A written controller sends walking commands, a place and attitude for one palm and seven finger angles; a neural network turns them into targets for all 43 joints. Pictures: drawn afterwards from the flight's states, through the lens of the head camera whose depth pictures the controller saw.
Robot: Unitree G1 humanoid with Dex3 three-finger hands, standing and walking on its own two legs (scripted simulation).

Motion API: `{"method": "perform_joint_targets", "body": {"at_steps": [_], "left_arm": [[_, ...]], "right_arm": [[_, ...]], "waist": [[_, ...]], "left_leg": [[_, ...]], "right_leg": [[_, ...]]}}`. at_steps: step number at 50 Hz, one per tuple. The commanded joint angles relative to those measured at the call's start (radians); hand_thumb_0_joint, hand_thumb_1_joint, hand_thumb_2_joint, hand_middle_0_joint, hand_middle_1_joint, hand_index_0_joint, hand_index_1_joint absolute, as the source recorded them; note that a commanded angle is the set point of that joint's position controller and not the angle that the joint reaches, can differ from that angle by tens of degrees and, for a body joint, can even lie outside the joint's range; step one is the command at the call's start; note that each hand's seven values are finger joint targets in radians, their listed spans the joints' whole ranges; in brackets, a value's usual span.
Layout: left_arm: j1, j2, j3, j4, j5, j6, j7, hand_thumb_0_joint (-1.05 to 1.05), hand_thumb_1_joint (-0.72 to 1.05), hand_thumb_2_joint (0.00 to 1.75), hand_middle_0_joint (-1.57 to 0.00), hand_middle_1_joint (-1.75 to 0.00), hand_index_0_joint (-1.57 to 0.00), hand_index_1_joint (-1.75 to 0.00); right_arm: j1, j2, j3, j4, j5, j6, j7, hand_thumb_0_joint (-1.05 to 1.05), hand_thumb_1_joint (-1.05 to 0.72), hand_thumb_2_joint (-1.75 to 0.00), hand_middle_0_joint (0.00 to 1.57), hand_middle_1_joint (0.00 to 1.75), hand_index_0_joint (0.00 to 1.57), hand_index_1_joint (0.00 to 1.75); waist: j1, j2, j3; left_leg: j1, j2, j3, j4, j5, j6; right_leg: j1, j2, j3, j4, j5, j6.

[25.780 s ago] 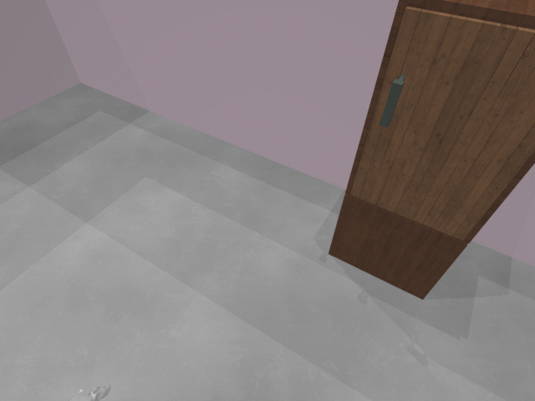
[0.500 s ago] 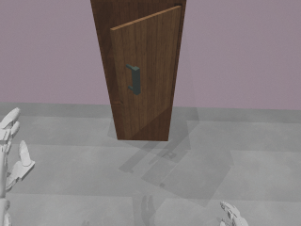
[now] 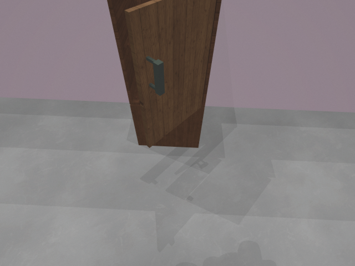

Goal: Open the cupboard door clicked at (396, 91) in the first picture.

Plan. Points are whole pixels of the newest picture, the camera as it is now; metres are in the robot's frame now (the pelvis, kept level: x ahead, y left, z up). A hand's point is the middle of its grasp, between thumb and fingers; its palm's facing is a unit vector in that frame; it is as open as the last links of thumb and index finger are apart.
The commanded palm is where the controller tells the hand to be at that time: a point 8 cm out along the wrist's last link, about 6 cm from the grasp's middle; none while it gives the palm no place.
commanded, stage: let the arm hang, fingers relaxed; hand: left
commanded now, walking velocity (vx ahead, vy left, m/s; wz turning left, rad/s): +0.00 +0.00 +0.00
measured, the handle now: (154, 75) +0.65 +0.11 +0.04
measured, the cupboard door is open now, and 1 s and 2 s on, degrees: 49 49 49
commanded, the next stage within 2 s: look to check the result in 0.58 s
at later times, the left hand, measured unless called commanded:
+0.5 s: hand out of the picture +0.06 +0.21 -0.16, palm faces -0.01 -0.96 -0.27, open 7.4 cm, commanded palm none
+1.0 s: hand out of the picture +0.07 +0.22 -0.16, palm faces -0.02 -0.95 -0.31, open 7.4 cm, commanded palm none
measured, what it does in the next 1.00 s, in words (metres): stands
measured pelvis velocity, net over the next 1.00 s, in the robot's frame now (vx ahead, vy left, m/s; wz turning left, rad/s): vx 0.02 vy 0.00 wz -0.01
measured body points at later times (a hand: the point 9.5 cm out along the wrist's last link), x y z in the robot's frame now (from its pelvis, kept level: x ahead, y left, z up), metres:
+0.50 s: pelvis +0.00 +0.00 +0.01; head +0.01 -0.01 +0.45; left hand +0.06 +0.26 -0.14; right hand +0.04 -0.25 -0.15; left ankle +0.02 +0.12 -0.74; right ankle +0.00 -0.09 -0.74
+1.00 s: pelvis +0.02 +0.00 +0.01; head +0.04 -0.01 +0.46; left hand +0.07 +0.27 -0.13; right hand +0.06 -0.27 -0.15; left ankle +0.02 +0.12 -0.74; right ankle +0.00 -0.09 -0.74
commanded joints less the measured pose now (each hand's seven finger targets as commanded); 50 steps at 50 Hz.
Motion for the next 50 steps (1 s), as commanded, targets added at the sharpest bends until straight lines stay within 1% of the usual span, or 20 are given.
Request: {"method": "perform_joint_targets", "body": {"at_steps": [1,5,6,7,10,12,17,21,22,26,27,31,34,36,40,42,44,46,47,50], "left_arm": [[-0.022,0.132,0.026,-0.009,-0.002,-0.034,0.004,0.0,0.9,0.9,-0.2,-0.3,-0.2,-0.3],[-0.036,0.137,0.025,0.028,-0.002,-0.035,0.005,0.0,0.9,0.9,-0.2,-0.3,-0.2,-0.3],[-0.039,0.141,0.025,0.031,-0.001,-0.035,0.006,0.0,0.9,0.9,-0.2,-0.3,-0.2,-0.3],[-0.043,0.141,0.024,0.038,-0.002,-0.034,0.006,0.0,0.9,0.9,-0.2,-0.3,-0.2,-0.3],[-0.048,0.141,0.024,0.048,-0.001,-0.035,0.007,0.0,0.9,0.9,-0.2,-0.3,-0.2,-0.3],[-0.048,0.141,0.027,0.054,0.0,-0.037,0.008,0.0,0.9,0.9,-0.2,-0.3,-0.2,-0.3],[-0.057,0.149,0.029,0.057,0.001,-0.041,0.009,0.0,0.9,0.9,-0.2,-0.3,-0.2,-0.3],[-0.055,0.153,0.032,0.057,0.001,-0.046,0.01,0.0,0.9,0.9,-0.2,-0.3,-0.2,-0.3],[-0.062,0.152,0.033,0.059,0.001,-0.046,0.01,0.0,0.9,0.9,-0.2,-0.3,-0.2,-0.3],[-0.061,0.156,0.033,0.061,0.001,-0.047,0.008,0.0,0.9,0.9,-0.2,-0.3,-0.2,-0.3],[-0.066,0.156,0.032,0.061,0.001,-0.046,0.008,0.0,0.9,0.9,-0.2,-0.3,-0.2,-0.3],[-0.064,0.16,0.034,0.061,0.0,-0.047,0.007,0.0,0.9,0.9,-0.2,-0.3,-0.2,-0.3],[-0.072,0.163,0.033,0.066,-0.001,-0.046,0.006,0.0,0.9,0.9,-0.2,-0.3,-0.2,-0.3],[-0.069,0.17,0.034,0.066,-0.001,-0.049,0.006,0.0,0.9,0.9,-0.2,-0.3,-0.2,-0.3],[-0.079,0.178,0.033,0.069,-0.002,-0.05,0.007,0.0,0.9,0.9,-0.2,-0.3,-0.2,-0.3],[-0.085,0.183,0.034,0.069,-0.002,-0.05,0.008,0.0,0.9,0.9,-0.2,-0.3,-0.2,-0.3],[-0.085,0.183,0.034,0.068,-0.002,-0.05,0.008,0.0,0.9,0.9,-0.2,-0.3,-0.2,-0.3],[-0.088,0.191,0.035,0.067,-0.002,-0.051,0.008,0.0,0.9,0.9,-0.2,-0.3,-0.2,-0.3],[-0.096,0.192,0.034,0.068,-0.002,-0.05,0.008,0.0,0.9,0.9,-0.2,-0.3,-0.2,-0.3],[-0.097,0.196,0.034,0.066,-0.002,-0.052,0.008,0.0,0.9,0.9,-0.2,-0.3,-0.2,-0.3]], "right_arm": [[-0.011,-0.128,-0.024,-0.03,0.005,-0.034,-0.004,0.0,-0.9,-0.9,0.2,0.3,0.2,0.3],[-0.007,-0.131,-0.023,-0.002,0.005,-0.034,-0.005,0.0,-0.9,-0.9,0.2,0.3,0.2,0.3],[-0.011,-0.136,-0.024,0.003,0.006,-0.033,-0.003,0.0,-0.9,-0.9,0.2,0.3,0.2,0.3],[-0.011,-0.13,-0.022,0.009,0.004,-0.033,-0.003,0.0,-0.9,-0.9,0.2,0.3,0.2,0.3],[-0.023,-0.134,-0.022,0.02,0.003,-0.033,-0.003,0.0,-0.9,-0.9,0.2,0.3,0.2,0.3],[-0.024,-0.13,-0.023,0.023,0.003,-0.035,-0.003,0.0,-0.9,-0.9,0.2,0.3,0.2,0.3],[-0.04,-0.135,-0.024,0.029,0.004,-0.038,-0.003,0.0,-0.9,-0.9,0.2,0.3,0.2,0.3],[-0.054,-0.142,-0.025,0.028,0.005,-0.04,-0.004,0.0,-0.9,-0.9,0.2,0.3,0.2,0.3],[-0.055,-0.137,-0.024,0.03,0.003,-0.041,-0.005,0.0,-0.9,-0.9,0.2,0.3,0.2,0.3],[-0.065,-0.145,-0.024,0.028,0.005,-0.039,-0.005,0.0,-0.9,-0.9,0.2,0.3,0.2,0.3],[-0.063,-0.142,-0.025,0.031,0.003,-0.039,-0.004,0.0,-0.9,-0.9,0.2,0.3,0.2,0.3],[-0.071,-0.155,-0.025,0.027,0.005,-0.04,-0.006,0.0,-0.9,-0.9,0.2,0.3,0.2,0.3],[-0.073,-0.156,-0.023,0.031,0.003,-0.041,-0.006,0.0,-0.9,-0.9,0.2,0.3,0.2,0.3],[-0.079,-0.166,-0.025,0.027,0.005,-0.04,-0.006,0.0,-0.9,-0.9,0.2,0.3,0.2,0.3],[-0.081,-0.174,-0.025,0.029,0.004,-0.042,-0.007,0.0,-0.9,-0.9,0.2,0.3,0.2,0.3],[-0.086,-0.177,-0.025,0.029,0.005,-0.042,-0.007,0.0,-0.9,-0.9,0.2,0.3,0.2,0.3],[-0.088,-0.18,-0.026,0.03,0.005,-0.041,-0.007,0.0,-0.9,-0.9,0.2,0.3,0.2,0.3],[-0.093,-0.19,-0.027,0.024,0.007,-0.04,-0.007,0.0,-0.9,-0.9,0.2,0.3,0.2,0.3],[-0.094,-0.186,-0.028,0.028,0.005,-0.04,-0.006,0.0,-0.9,-0.9,0.2,0.3,0.2,0.3],[-0.098,-0.192,-0.027,0.027,0.005,-0.042,-0.006,0.0,-0.9,-0.9,0.2,0.3,0.2,0.3]], "waist": [[0.005,0.035,-0.064],[0.002,-0.017,-0.051],[0.003,-0.007,-0.042],[0.002,-0.02,-0.029],[0.002,-0.008,-0.016],[0.0,-0.007,-0.034],[0.001,-0.024,-0.035],[0.005,0.004,-0.05],[0.001,0.015,-0.04],[0.004,0.0,-0.034],[0.001,0.016,-0.032],[0.004,0.008,-0.046],[0.002,0.022,-0.051],[0.004,0.002,-0.062],[0.001,0.013,-0.084],[0.0,0.002,-0.077],[0.001,0.008,-0.068],[0.001,-0.013,-0.07],[-0.001,0.001,-0.064],[0.0,-0.002,-0.089]], "left_leg": [[0.037,0.101,-0.091,-0.113,0.056,0.035],[0.051,0.098,-0.086,-0.129,0.048,0.034],[0.052,0.098,-0.084,-0.132,0.042,0.034],[0.049,0.098,-0.086,-0.139,0.04,0.034],[0.057,0.099,-0.085,-0.149,0.042,0.033],[0.068,0.099,-0.084,-0.15,0.049,0.034],[0.077,0.099,-0.08,-0.151,0.077,0.032],[0.093,0.1,-0.076,-0.149,0.113,0.031],[0.087,0.1,-0.075,-0.152,0.113,0.028],[0.09,0.1,-0.075,-0.154,0.1,0.027],[0.088,0.098,-0.074,-0.156,0.097,0.026],[0.097,0.1,-0.073,-0.154,0.102,0.026],[0.099,0.102,-0.078,-0.158,0.117,0.024],[0.111,0.102,-0.076,-0.152,0.127,0.025],[0.125,0.107,-0.075,-0.155,0.156,0.023],[0.125,0.107,-0.076,-0.153,0.169,0.024],[0.123,0.107,-0.073,-0.157,0.161,0.022],[0.128,0.107,-0.073,-0.157,0.15,0.024],[0.124,0.107,-0.074,-0.161,0.151,0.023],[0.135,0.11,-0.076,-0.161,0.172,0.022]], "right_leg": [[0.012,-0.136,0.122,-0.115,0.054,-0.021],[0.006,-0.141,0.123,-0.135,0.035,-0.017],[-0.004,-0.139,0.124,-0.137,0.02,-0.017],[-0.01,-0.141,0.121,-0.139,0.014,-0.015],[-0.018,-0.142,0.125,-0.143,0.02,-0.013],[-0.011,-0.143,0.125,-0.142,0.027,-0.012],[-0.003,-0.147,0.127,-0.148,0.055,-0.008],[0.011,-0.149,0.126,-0.145,0.105,-0.009],[0.012,-0.152,0.126,-0.146,0.111,-0.009],[0.009,-0.149,0.127,-0.158,0.091,-0.008],[0.012,-0.154,0.127,-0.16,0.087,-0.008],[0.018,-0.152,0.126,-0.164,0.087,-0.009],[0.03,-0.155,0.127,-0.16,0.111,-0.01],[0.032,-0.155,0.125,-0.161,0.127,-0.01],[0.053,-0.159,0.123,-0.154,0.177,-0.011],[0.055,-0.16,0.121,-0.152,0.198,-0.01],[0.052,-0.161,0.124,-0.157,0.197,-0.009],[0.048,-0.156,0.125,-0.162,0.181,-0.009],[0.05,-0.16,0.123,-0.162,0.181,-0.008],[0.07,-0.161,0.123,-0.156,0.211,-0.009]]}}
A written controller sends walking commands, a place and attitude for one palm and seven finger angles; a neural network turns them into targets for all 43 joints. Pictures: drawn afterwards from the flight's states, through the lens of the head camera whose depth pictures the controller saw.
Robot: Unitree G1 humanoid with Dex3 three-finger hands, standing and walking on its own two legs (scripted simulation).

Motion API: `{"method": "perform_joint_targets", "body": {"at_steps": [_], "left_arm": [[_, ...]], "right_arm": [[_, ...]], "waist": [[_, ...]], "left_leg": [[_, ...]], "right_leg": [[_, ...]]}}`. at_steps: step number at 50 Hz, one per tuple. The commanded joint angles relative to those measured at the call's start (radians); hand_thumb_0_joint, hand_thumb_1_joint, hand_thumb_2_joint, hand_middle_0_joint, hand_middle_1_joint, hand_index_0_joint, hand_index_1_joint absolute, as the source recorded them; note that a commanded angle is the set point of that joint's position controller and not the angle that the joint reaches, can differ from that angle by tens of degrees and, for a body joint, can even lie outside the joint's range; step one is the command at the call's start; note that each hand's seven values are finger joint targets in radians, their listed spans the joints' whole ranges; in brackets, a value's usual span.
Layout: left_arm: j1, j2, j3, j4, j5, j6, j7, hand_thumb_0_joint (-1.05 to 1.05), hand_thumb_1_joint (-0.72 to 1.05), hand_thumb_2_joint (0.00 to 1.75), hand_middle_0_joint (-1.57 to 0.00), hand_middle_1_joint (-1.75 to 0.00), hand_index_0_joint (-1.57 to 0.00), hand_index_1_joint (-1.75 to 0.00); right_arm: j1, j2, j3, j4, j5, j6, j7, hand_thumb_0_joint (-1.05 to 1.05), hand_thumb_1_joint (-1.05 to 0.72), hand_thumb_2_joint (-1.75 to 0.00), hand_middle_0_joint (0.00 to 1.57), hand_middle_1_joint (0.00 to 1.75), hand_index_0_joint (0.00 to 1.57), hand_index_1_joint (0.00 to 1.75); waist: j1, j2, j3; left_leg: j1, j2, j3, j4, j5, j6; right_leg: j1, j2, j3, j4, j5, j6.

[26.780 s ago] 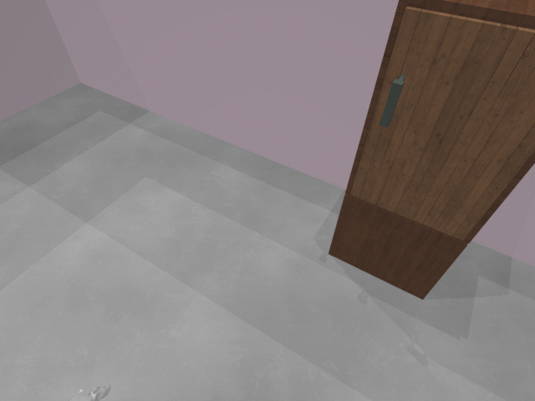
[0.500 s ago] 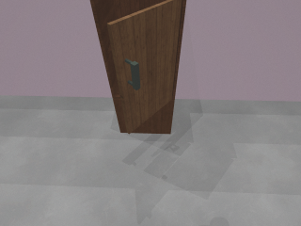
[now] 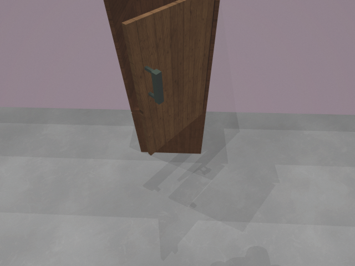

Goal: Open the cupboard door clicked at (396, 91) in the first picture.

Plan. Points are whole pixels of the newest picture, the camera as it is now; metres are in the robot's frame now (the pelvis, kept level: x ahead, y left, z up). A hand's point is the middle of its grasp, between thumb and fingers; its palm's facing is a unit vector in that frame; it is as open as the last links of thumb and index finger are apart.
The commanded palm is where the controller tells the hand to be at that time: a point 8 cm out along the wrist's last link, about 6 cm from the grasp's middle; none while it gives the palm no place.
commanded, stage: look to check the result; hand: left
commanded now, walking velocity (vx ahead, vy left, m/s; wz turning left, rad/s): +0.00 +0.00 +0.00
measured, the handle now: (153, 84) +0.64 +0.11 +0.04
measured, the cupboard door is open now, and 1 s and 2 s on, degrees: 49 49 49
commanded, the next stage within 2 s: walk to a spot facing it in 0.14 s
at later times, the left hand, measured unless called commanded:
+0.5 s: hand out of the picture +0.07 +0.21 -0.17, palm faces -0.07 -0.96 -0.29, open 7.4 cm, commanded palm none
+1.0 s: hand out of the picture +0.09 +0.14 -0.17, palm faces -0.29 -0.91 -0.28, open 7.4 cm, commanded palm none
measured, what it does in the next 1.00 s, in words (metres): lifts its left foot, turning right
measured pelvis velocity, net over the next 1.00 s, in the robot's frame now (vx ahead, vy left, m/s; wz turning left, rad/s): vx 0.00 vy -0.05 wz -0.39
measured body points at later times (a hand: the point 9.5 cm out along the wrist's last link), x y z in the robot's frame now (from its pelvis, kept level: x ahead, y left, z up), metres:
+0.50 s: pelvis +0.01 +0.00 -0.01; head +0.03 -0.02 +0.44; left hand +0.08 +0.26 -0.15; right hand +0.05 -0.27 -0.16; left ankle +0.00 +0.12 -0.75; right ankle -0.01 -0.09 -0.75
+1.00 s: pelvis +0.00 -0.05 +0.00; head +0.06 -0.08 +0.44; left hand +0.11 +0.19 -0.14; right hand +0.03 -0.33 -0.15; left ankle +0.04 +0.13 -0.67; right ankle -0.02 -0.11 -0.75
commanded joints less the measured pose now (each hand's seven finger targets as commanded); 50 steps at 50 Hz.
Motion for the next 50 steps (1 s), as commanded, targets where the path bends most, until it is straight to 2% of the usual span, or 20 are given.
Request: {"method": "perform_joint_targets", "body": {"at_steps": [1,13,15,17,21,24,26,28,29,31,33,34,35,36,37,38,39,42,46,50], "left_arm": [[-0.003,0.185,0.038,-0.051,-0.001,-0.024,0.009,0.0,0.9,0.9,-0.2,-0.3,-0.2,-0.3],[-0.03,0.202,0.038,-0.06,-0.001,-0.024,0.007,0.0,0.9,0.9,-0.2,-0.3,-0.2,-0.3],[-0.026,0.189,0.043,-0.067,0.0,-0.018,0.007,0.0,0.9,0.9,-0.2,-0.3,-0.2,-0.3],[0.007,0.132,0.037,-0.067,-0.001,0.002,0.011,0.0,0.9,0.9,-0.2,-0.3,-0.2,-0.3],[0.018,0.147,0.057,-0.108,0.003,0.026,0.005,0.0,0.9,0.9,-0.2,-0.3,-0.2,-0.3],[0.005,0.143,0.066,-0.153,0.006,0.04,-0.005,0.0,0.9,0.9,-0.2,-0.3,-0.2,-0.3],[0.015,0.12,0.069,-0.176,0.008,0.046,-0.012,0.0,0.9,0.9,-0.2,-0.3,-0.2,-0.3],[0.007,0.101,0.076,-0.202,0.008,0.059,-0.021,0.0,0.9,0.9,-0.2,-0.3,-0.2,-0.3],[0.006,0.093,0.08,-0.215,0.008,0.063,-0.024,0.0,0.9,0.9,-0.2,-0.3,-0.2,-0.3],[0.052,0.076,0.085,-0.223,0.009,0.063,-0.03,0.0,0.9,0.9,-0.2,-0.3,-0.2,-0.3],[0.153,0.078,0.095,-0.201,0.013,0.055,-0.035,0.0,0.9,0.9,-0.2,-0.3,-0.2,-0.3],[0.21,0.153,0.113,-0.191,0.025,0.044,-0.027,0.0,0.9,0.9,-0.2,-0.3,-0.2,-0.3],[0.215,0.245,0.127,-0.194,0.028,0.038,-0.008,0.0,0.9,0.9,-0.2,-0.3,-0.2,-0.3],[0.206,0.241,0.128,-0.201,0.013,0.04,0.003,0.0,0.9,0.9,-0.2,-0.3,-0.2,-0.3],[0.16,0.223,0.122,-0.222,0.011,0.042,0.003,0.0,0.9,0.9,-0.2,-0.3,-0.2,-0.3],[0.108,0.174,0.121,-0.237,0.015,0.038,0.009,0.0,0.9,0.9,-0.2,-0.3,-0.2,-0.3],[0.094,0.153,0.114,-0.246,0.012,0.032,0.013,0.0,0.9,0.9,-0.2,-0.3,-0.2,-0.3],[0.153,0.141,0.114,-0.233,0.008,0.018,0.02,0.0,0.9,0.9,-0.2,-0.3,-0.2,-0.3],[0.186,0.14,0.116,-0.226,0.013,0.023,0.019,0.0,0.9,0.9,-0.2,-0.3,-0.2,-0.3],[0.184,0.142,0.12,-0.241,0.018,0.03,0.015,0.0,0.9,0.9,-0.2,-0.3,-0.2,-0.3]], "right_arm": [[0.0,-0.164,-0.032,-0.047,0.004,-0.022,-0.007,0.0,-0.9,-0.9,0.2,0.3,0.2,0.3],[-0.021,-0.179,-0.031,-0.052,0.003,-0.023,-0.005,0.0,-0.9,-0.9,0.2,0.3,0.2,0.3],[-0.009,-0.167,-0.034,-0.056,0.0,-0.019,-0.009,0.0,-0.9,-0.9,0.2,0.3,0.2,0.3],[0.038,-0.095,-0.025,-0.053,0.001,-0.006,-0.013,0.0,-0.9,-0.9,0.2,0.3,0.2,0.3],[0.049,-0.121,-0.047,-0.096,0.003,0.011,-0.022,0.0,-0.9,-0.9,0.2,0.3,0.2,0.3],[0.054,-0.141,-0.064,-0.134,-0.002,0.018,-0.027,0.0,-0.9,-0.9,0.2,0.3,0.2,0.3],[0.045,-0.163,-0.076,-0.153,-0.004,0.019,-0.028,0.0,-0.9,-0.9,0.2,0.3,0.2,0.3],[0.043,-0.173,-0.083,-0.17,-0.012,0.01,-0.029,0.0,-0.9,-0.9,0.2,0.3,0.2,0.3],[0.032,-0.169,-0.083,-0.181,-0.015,0.006,-0.029,0.0,-0.9,-0.9,0.2,0.3,0.2,0.3],[-0.019,-0.159,-0.083,-0.206,-0.015,0.002,-0.029,0.0,-0.9,-0.9,0.2,0.3,0.2,0.3],[-0.057,-0.16,-0.087,-0.224,-0.012,0.008,-0.028,0.0,-0.9,-0.9,0.2,0.3,0.2,0.3],[-0.071,-0.119,-0.087,-0.244,0.003,0.019,-0.027,0.0,-0.9,-0.9,0.2,0.3,0.2,0.3],[-0.082,-0.058,-0.08,-0.277,0.011,0.025,-0.018,0.0,-0.9,-0.9,0.2,0.3,0.2,0.3],[-0.056,-0.083,-0.083,-0.274,0.01,0.037,-0.014,0.0,-0.9,-0.9,0.2,0.3,0.2,0.3],[-0.04,-0.07,-0.084,-0.267,0.012,0.038,-0.005,0.0,-0.9,-0.9,0.2,0.3,0.2,0.3],[-0.072,-0.074,-0.087,-0.259,0.009,0.032,-0.009,0.0,-0.9,-0.9,0.2,0.3,0.2,0.3],[-0.075,-0.072,-0.085,-0.26,0.008,0.03,-0.01,0.0,-0.9,-0.9,0.2,0.3,0.2,0.3],[-0.077,-0.03,-0.075,-0.261,0.013,0.027,-0.011,0.0,-0.9,-0.9,0.2,0.3,0.2,0.3],[-0.107,-0.021,-0.074,-0.281,0.016,0.03,-0.015,0.0,-0.9,-0.9,0.2,0.3,0.2,0.3],[-0.141,-0.03,-0.076,-0.304,0.018,0.027,-0.019,0.0,-0.9,-0.9,0.2,0.3,0.2,0.3]], "waist": [[-0.001,-0.021,-0.071],[-0.003,-0.022,-0.061],[-0.006,-0.02,-0.072],[-0.012,-0.025,-0.083],[-0.012,-0.027,-0.069],[-0.018,0.01,-0.046],[-0.008,0.073,-0.036],[0.0,0.172,-0.02],[0.007,0.174,-0.018],[0.04,0.14,-0.047],[0.091,0.051,-0.074],[0.114,-0.197,-0.071],[0.11,-0.421,-0.029],[0.093,-0.333,-0.039],[0.063,-0.224,-0.023],[0.042,-0.203,-0.021],[0.033,-0.177,-0.034],[0.042,-0.078,-0.15],[0.054,-0.137,-0.137],[0.057,-0.155,-0.108]], "left_leg": [[0.044,0.113,-0.079,-0.03,0.143,0.027],[0.052,0.117,-0.079,-0.041,0.165,0.023],[0.07,0.122,-0.055,-0.009,0.177,0.018],[0.067,0.126,-0.021,0.034,0.17,0.007],[0.056,0.139,0.014,0.085,0.109,0.009],[0.054,0.194,-0.019,0.07,0.071,0.035],[0.053,0.272,-0.079,0.027,0.038,0.079],[0.007,0.403,-0.163,-0.052,0.124,0.169],[-0.009,0.428,-0.154,-0.046,0.187,0.189],[-0.035,0.412,-0.066,0.026,0.247,0.166],[-0.107,0.311,0.049,0.204,0.198,0.08],[-0.222,0.151,0.138,0.443,-0.071,-0.005],[-0.4,-0.001,0.109,0.707,-0.473,-0.048],[-0.402,0.028,-0.011,0.816,-0.439,-0.035],[-0.43,0.053,-0.029,0.846,-0.392,-0.037],[-0.454,0.067,-0.046,0.859,-0.314,-0.042],[-0.453,0.073,-0.052,0.854,-0.279,-0.049],[-0.433,0.055,-0.037,0.769,-0.244,-0.065],[-0.432,0.038,-0.035,0.699,-0.223,-0.07],[-0.412,0.026,-0.044,0.635,-0.235,-0.066]], "right_leg": [[-0.011,-0.155,0.111,-0.06,0.197,-0.006],[0.0,-0.16,0.111,-0.064,0.232,-0.003],[-0.016,-0.158,0.13,-0.044,0.289,-0.005],[-0.029,-0.157,0.143,-0.004,0.341,0.0],[-0.097,-0.138,0.182,0.058,0.346,-0.006],[-0.19,-0.096,0.172,0.146,0.275,-0.001],[-0.259,-0.049,0.133,0.267,0.142,0.011],[-0.3,-0.028,0.047,0.52,-0.254,0.03],[-0.303,-0.052,0.047,0.58,-0.325,0.032],[-0.239,-0.089,0.044,0.528,-0.309,0.027],[-0.078,-0.079,0.012,0.284,-0.098,0.03],[-0.021,-0.182,0.234,0.037,0.125,0.001],[-0.024,-0.382,0.576,-0.084,0.349,-0.073],[-0.032,-0.384,0.553,-0.073,0.322,-0.112],[-0.069,-0.367,0.517,-0.08,0.102,-0.16],[-0.061,-0.302,0.519,-0.044,0.14,-0.151],[-0.039,-0.289,0.478,-0.015,0.241,-0.15],[0.104,-0.251,0.407,0.056,0.522,-0.133],[0.115,-0.221,0.42,0.049,0.538,-0.113],[0.073,-0.219,0.468,0.034,0.481,-0.135]]}}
